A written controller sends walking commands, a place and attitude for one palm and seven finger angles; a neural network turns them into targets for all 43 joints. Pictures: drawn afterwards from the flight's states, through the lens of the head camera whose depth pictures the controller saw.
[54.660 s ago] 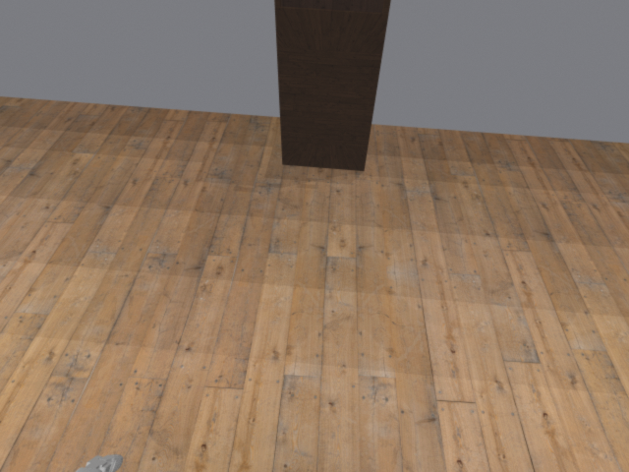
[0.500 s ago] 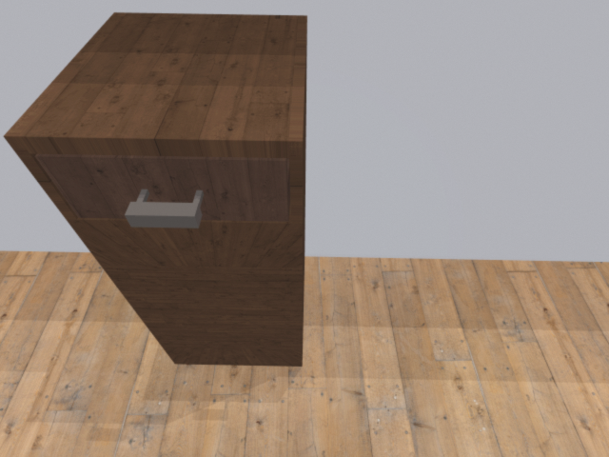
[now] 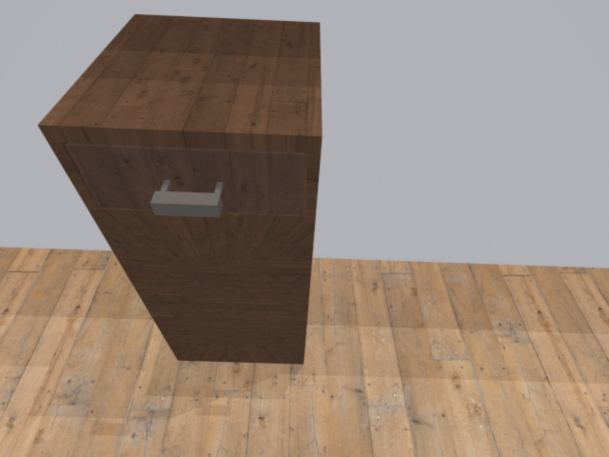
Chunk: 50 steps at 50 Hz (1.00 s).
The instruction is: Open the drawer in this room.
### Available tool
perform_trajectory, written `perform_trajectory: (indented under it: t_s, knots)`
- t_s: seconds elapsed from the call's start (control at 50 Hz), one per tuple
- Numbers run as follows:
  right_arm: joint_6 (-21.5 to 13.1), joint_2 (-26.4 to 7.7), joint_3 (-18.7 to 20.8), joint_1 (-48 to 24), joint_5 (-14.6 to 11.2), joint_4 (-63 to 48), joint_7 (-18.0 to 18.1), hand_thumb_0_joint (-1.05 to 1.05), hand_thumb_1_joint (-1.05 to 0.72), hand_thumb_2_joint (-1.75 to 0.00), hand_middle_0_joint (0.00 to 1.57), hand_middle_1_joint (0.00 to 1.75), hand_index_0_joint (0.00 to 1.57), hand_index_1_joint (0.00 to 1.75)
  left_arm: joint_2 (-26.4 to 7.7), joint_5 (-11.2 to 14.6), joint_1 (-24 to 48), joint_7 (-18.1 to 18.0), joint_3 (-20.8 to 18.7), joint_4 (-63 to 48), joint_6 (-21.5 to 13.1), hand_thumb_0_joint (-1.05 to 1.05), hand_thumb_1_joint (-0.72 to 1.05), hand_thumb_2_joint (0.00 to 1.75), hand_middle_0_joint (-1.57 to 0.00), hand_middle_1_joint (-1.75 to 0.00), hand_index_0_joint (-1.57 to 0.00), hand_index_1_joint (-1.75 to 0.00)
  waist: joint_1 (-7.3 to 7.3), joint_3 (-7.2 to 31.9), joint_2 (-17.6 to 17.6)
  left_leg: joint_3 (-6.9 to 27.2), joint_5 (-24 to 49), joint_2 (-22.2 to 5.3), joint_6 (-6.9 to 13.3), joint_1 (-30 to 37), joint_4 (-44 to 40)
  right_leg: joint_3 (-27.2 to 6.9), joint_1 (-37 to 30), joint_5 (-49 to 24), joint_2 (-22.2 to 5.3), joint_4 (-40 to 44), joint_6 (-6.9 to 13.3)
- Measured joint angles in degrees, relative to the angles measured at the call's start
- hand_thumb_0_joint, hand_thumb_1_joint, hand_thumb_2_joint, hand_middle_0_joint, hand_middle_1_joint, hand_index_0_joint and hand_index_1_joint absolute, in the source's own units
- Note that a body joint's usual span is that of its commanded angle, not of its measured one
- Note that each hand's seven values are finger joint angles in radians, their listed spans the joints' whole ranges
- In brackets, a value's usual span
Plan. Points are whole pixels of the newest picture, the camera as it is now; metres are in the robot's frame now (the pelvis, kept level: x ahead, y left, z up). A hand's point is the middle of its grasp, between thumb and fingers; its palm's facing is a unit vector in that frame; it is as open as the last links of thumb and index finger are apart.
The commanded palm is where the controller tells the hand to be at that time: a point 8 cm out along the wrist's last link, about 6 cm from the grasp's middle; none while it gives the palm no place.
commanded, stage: come to a stop and stand still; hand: left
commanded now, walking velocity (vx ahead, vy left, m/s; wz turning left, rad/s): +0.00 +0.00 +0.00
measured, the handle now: (190, 195) +0.50 +0.22 +0.04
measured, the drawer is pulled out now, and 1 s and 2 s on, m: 0.00 0.00 0.00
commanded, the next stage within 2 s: look again from close up in 1.80 s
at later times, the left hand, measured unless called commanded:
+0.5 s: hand out of the picture +0.04 +0.18 -0.19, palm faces +0.04 -0.98 -0.19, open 7.4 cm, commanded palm none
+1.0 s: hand out of the picture -0.05 +0.21 -0.18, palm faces +0.02 -0.98 -0.18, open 7.4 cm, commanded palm none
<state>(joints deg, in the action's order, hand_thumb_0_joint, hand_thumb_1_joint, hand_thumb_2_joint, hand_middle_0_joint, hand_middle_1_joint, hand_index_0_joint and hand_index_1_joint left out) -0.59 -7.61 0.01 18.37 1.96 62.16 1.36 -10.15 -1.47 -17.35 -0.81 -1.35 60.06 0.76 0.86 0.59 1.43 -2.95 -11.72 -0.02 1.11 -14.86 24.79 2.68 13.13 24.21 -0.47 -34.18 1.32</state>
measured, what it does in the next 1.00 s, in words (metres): steps on the spot: right foot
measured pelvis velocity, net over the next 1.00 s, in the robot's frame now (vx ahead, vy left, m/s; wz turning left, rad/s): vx -0.02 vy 0.05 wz -0.01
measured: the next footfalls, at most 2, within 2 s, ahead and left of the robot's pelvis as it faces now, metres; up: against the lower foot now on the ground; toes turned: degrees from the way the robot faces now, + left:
right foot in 0.04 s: +0.00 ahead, -0.11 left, +0.00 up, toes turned -1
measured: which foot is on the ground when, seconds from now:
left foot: down 0.00-1.00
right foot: up 0.00-0.02, down 0.04-1.00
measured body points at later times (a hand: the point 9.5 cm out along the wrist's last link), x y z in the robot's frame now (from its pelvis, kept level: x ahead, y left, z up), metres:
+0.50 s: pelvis +0.02 +0.01 -0.01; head +0.02 +0.02 +0.44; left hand +0.03 +0.23 -0.17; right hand +0.09 -0.23 -0.15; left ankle +0.01 +0.11 -0.74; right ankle -0.04 -0.11 -0.74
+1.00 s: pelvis -0.02 +0.05 +0.00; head -0.03 +0.06 +0.45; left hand -0.05 +0.27 -0.17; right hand -0.03 -0.19 -0.15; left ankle +0.01 +0.11 -0.74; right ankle -0.04 -0.11 -0.74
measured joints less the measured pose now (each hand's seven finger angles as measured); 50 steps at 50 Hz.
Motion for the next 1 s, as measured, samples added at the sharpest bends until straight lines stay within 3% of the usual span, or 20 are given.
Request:
perform_trajectory:
  t_s: [0.04, 0.14, 0.22, 0.58, 0.76, 1.0]
  knots:
    - [-0.2, 0.4, -0.1, 0.5, -0.5, 0.7, 0.1, 0.00, -0.92, -0.90, 0.20, 0.30, 0.20, 0.30, 0.3, 0.2, -0.3, -0.3, 0.2, 0.7, -0.8, 0.00, 0.91, 0.89, -0.20, -0.30, -0.19, -0.30, -0.23, -0.6, 0.8, -0.7, -1.2, 0.4, -0.6, -0.7, 2.2, -1.3, -2.3, -4.7, -0.6, 6.3, 0.0]
    - [1.3, -0.8, 0.1, 2.4, 0.0, -1.4, -0.3, 0.01, -0.91, -0.90, 0.20, 0.30, 0.20, 0.30, 2.1, 0.2, -2.1, -1.0, 1.8, 0.1, -1.1, 0.01, 0.91, 0.89, -0.20, -0.30, -0.20, -0.30, 0.95, -0.9, -2.5, 1.8, -5.4, -2.0, -0.9, -3.7, 9.7, 0.8, -1.8, -3.3, 2.3, 4.0, 0.8]
    - [0.4, -0.5, -0.2, 2.2, -0.4, -1.6, 0.3, 0.01, -0.91, -0.90, 0.20, 0.30, 0.20, 0.30, 2.3, 0.5, -2.6, -1.6, 1.7, 0.2, -2.1, 0.01, 0.91, 0.89, -0.20, -0.30, -0.20, -0.30, 0.56, -0.8, -1.0, 1.9, -7.3, -2.2, -2.1, -2.1, 9.6, 0.8, -3.2, -2.2, 2.4, 3.9, 1.0]
    - [0.0, -2.2, 0.3, -7.3, -0.8, -3.8, 0.7, 0.00, -0.91, -0.90, 0.20, 0.30, 0.20, 0.30, -0.2, 0.6, -1.1, -2.2, 1.2, -2.4, -0.6, 0.01, 0.91, 0.89, -0.20, -0.30, -0.20, -0.30, -1.63, -0.5, -0.3, -0.5, -6.6, -0.2, 0.6, 2.8, 7.2, -1.3, -7.2, -3.2, 0.2, 5.5, -1.6]
    - [0.2, -2.1, -0.4, -5.8, -0.9, -1.9, 0.0, 0.00, -0.91, -0.90, 0.20, 0.30, 0.20, 0.30, -0.9, 0.6, -0.9, -1.9, 1.6, -1.4, -0.3, 0.00, 0.91, 0.89, -0.20, -0.30, -0.20, -0.30, -1.66, -0.8, -0.6, -1.0, -3.2, 1.2, 1.9, 3.5, 3.6, -1.6, -7.6, -6.2, -1.1, 8.3, -2.9]
    - [0.5, -1.9, -0.2, -1.2, -1.1, 1.7, -0.2, 0.00, -0.92, -0.90, 0.20, 0.30, 0.20, 0.30, 0.8, 0.4, -3.3, -1.8, 1.8, 1.9, -0.1, 0.00, 0.91, 0.89, -0.20, -0.30, -0.20, -0.30, -1.10, -1.8, 0.1, -1.6, 0.7, 2.7, 3.4, 3.4, -0.3, -2.1, -6.6, -9.4, -2.6, 10.4, -4.2]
